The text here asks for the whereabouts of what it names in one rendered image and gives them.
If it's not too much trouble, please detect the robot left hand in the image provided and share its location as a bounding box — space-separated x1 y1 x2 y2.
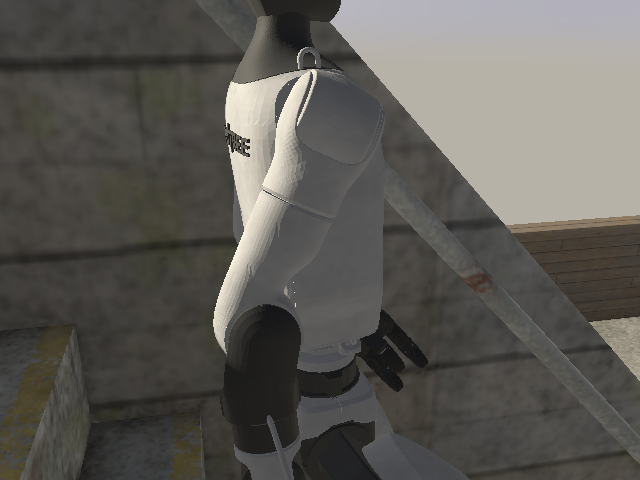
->
356 309 428 392

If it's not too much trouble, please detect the left robot thigh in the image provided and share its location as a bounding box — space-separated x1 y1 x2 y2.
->
375 400 394 440

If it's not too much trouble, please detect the left robot upper arm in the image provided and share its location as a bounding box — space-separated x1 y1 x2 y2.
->
233 181 244 245

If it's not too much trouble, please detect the robot thigh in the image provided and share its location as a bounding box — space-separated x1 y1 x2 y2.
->
375 400 394 440
316 430 470 480

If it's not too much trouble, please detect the right robot thigh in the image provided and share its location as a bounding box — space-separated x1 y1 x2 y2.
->
316 430 470 480

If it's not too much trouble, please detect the right robot upper arm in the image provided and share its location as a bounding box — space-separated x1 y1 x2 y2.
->
213 69 385 355

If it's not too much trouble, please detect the robot right forearm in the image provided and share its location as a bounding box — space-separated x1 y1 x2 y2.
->
219 304 306 480

